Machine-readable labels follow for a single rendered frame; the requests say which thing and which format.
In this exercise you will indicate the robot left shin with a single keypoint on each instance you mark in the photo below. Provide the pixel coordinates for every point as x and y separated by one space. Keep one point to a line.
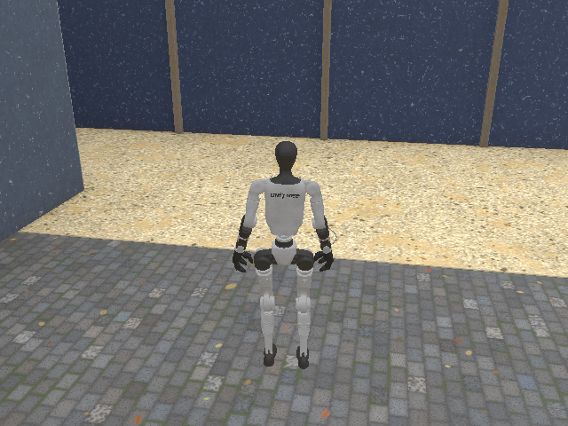
267 325

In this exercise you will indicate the robot left forearm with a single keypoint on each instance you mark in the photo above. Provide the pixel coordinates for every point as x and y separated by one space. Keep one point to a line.
243 237

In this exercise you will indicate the humanoid robot torso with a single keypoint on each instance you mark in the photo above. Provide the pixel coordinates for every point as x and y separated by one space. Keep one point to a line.
284 214

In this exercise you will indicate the robot right hand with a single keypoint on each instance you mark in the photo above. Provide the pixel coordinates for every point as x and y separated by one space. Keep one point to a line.
325 257

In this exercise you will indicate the robot right upper arm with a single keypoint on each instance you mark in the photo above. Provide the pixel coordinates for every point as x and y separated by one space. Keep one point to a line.
313 189

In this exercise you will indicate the robot left hand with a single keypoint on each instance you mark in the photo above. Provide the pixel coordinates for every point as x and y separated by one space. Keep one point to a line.
237 258

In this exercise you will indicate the robot right forearm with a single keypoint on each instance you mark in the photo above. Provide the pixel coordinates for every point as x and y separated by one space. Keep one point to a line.
324 239

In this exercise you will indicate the robot left upper arm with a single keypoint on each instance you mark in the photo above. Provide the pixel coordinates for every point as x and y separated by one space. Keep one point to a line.
257 187

